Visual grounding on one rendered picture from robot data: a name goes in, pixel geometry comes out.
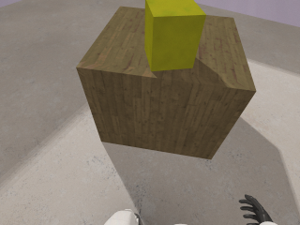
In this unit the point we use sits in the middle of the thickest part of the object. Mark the robot right hand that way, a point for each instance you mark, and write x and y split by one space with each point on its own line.
261 215

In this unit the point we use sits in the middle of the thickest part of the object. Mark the pedestal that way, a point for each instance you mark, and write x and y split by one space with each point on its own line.
186 111

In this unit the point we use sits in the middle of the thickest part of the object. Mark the left robot thigh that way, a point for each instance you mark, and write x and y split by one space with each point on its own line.
122 218

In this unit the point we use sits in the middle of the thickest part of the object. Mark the carton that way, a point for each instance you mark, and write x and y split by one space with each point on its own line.
172 33

